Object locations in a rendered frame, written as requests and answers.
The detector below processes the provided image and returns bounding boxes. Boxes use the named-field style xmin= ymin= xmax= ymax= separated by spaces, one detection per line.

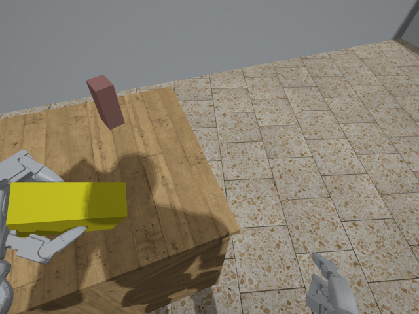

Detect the robot left hand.
xmin=0 ymin=150 xmax=87 ymax=265

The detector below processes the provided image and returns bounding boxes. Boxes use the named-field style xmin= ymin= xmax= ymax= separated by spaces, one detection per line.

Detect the sponge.
xmin=6 ymin=182 xmax=127 ymax=237

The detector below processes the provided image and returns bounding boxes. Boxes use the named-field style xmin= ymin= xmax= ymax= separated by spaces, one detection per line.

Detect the robot right hand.
xmin=306 ymin=252 xmax=359 ymax=314

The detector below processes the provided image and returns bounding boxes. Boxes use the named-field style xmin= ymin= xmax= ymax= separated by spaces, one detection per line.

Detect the table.
xmin=0 ymin=86 xmax=241 ymax=314

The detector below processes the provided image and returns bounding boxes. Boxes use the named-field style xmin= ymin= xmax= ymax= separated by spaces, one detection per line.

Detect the left robot forearm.
xmin=0 ymin=260 xmax=14 ymax=314

